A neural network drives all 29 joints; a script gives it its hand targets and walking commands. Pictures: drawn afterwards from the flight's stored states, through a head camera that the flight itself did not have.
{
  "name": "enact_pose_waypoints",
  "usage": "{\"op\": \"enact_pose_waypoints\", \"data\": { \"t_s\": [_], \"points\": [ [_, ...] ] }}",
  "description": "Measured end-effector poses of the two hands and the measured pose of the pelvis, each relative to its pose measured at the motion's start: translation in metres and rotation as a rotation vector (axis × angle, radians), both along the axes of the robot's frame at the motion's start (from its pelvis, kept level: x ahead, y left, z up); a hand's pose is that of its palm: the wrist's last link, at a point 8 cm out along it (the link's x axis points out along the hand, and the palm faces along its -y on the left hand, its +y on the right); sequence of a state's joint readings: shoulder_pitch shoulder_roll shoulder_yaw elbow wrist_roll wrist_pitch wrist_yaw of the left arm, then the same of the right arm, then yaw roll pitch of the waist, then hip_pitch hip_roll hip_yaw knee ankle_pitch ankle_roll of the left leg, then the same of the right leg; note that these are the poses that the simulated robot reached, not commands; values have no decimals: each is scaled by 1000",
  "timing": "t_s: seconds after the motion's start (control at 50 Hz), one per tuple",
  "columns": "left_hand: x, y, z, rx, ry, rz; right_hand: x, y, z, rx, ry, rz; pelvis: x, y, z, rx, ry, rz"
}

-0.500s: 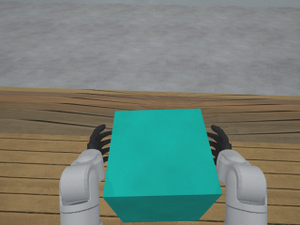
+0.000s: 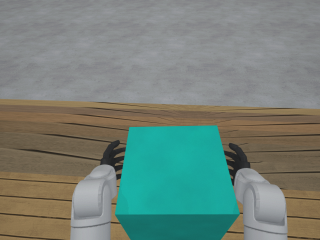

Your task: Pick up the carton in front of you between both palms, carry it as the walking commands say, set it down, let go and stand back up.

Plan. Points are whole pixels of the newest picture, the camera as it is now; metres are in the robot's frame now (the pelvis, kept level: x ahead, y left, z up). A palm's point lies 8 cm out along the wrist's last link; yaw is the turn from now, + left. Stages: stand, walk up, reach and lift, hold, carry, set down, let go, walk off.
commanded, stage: carry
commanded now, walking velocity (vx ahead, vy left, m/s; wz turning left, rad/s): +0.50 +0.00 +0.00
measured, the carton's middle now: (173, 189) +0.26 +0.00 +0.00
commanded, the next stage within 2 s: none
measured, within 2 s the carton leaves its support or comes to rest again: neither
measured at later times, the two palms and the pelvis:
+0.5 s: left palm (126, 64) +0.68 +0.16 +0.11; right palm (210, 64) +0.66 -0.13 +0.11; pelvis +0.32 +0.03 -0.01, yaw -2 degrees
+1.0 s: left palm (136, 34) +0.97 +0.16 +0.09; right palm (199, 35) +0.98 -0.14 +0.08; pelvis +0.62 +0.01 -0.02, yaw -1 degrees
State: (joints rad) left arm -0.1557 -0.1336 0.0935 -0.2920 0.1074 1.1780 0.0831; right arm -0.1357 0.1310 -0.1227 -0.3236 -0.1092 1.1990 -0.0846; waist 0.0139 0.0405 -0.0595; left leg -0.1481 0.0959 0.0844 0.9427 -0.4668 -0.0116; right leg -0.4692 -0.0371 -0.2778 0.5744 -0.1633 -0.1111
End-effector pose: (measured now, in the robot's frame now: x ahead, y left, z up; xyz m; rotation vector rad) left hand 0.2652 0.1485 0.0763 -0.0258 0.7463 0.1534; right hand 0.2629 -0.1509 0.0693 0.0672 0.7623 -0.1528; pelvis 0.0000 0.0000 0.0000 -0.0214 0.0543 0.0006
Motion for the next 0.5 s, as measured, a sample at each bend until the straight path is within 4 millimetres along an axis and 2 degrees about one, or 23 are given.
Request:
{"op": "enact_pose_waypoints", "data": {
  "t_s": [0.06,0.12,0.24,0.3,0.38,0.44,0.5],
  "points": [
    [26,-1,-2,1,48,25,34,-1,-1,-5,47,30,32,-8,13,18,7,13],
    [58,-3,7,5,41,40,71,-2,6,-4,39,47,66,-12,23,36,13,11],
    [145,-5,28,3,-40,23,151,-5,26,-4,-41,28,143,-9,28,48,16,-5],
    [197,-3,36,-9,-90,8,199,-3,36,-11,-91,9,184,-3,23,39,9,-14],
    [281,5,42,2,-140,-28,278,5,48,-64,-140,20,242,9,7,20,-3,-27],
    [353,13,38,14,-152,-77,343,13,50,-106,-149,16,287,21,-12,14,-17,-37],
    [413,16,31,23,-83,-117,394,17,44,-133,-77,6,317,30,-13,11,-10,-34]
  ]
}}
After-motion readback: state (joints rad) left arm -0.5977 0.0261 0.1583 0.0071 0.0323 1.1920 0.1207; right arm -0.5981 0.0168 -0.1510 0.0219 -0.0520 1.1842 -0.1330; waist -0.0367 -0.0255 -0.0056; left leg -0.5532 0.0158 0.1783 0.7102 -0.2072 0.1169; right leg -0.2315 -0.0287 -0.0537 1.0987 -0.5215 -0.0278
